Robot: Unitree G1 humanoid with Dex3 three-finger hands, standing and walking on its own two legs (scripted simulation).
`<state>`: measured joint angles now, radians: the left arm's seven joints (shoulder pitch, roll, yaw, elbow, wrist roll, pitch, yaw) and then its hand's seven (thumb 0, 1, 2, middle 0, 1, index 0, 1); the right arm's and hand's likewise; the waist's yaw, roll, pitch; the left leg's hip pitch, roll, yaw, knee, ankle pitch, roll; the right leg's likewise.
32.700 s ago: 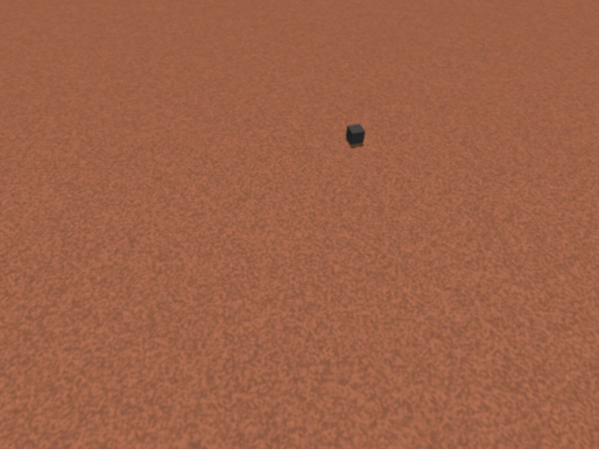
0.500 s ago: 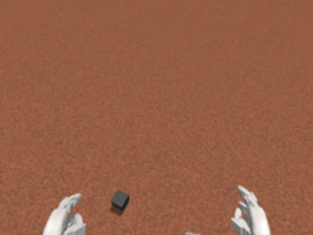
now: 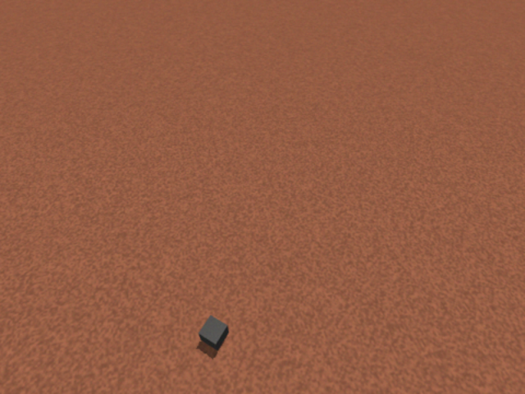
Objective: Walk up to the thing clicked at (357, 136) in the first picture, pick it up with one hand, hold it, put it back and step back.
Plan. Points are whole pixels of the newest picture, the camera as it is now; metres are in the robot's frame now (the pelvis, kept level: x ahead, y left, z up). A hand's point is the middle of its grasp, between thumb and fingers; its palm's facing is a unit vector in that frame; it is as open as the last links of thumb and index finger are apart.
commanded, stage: stand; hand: left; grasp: from above
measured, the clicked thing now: (214, 332) +0.43 +0.18 -0.73
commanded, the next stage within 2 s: none
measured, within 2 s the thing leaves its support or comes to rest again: rests again in 1.48 s
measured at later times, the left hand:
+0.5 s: hand out of the picture +0.04 +0.23 -0.15, palm faces +0.04 -0.94 -0.34, open 7.3 cm
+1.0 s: hand out of the picture +0.06 +0.22 -0.14, palm faces +0.02 -0.94 -0.33, open 7.3 cm
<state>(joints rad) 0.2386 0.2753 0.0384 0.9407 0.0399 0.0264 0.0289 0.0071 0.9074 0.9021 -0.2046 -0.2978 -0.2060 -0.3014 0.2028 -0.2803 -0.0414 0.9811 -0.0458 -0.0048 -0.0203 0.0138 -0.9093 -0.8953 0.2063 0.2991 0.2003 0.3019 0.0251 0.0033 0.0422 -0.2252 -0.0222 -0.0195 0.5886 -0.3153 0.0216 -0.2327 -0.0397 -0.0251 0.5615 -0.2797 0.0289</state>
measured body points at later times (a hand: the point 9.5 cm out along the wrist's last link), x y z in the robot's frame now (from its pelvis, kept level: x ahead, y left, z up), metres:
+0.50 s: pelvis -0.01 -0.01 +0.02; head -0.01 -0.02 +0.46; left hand +0.04 +0.27 -0.12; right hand +0.06 -0.30 -0.13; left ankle +0.00 +0.11 -0.73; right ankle +0.02 -0.14 -0.73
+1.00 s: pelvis +0.00 -0.02 +0.02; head +0.00 -0.03 +0.47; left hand +0.06 +0.27 -0.12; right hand +0.06 -0.31 -0.13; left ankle +0.00 +0.11 -0.73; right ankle +0.02 -0.14 -0.73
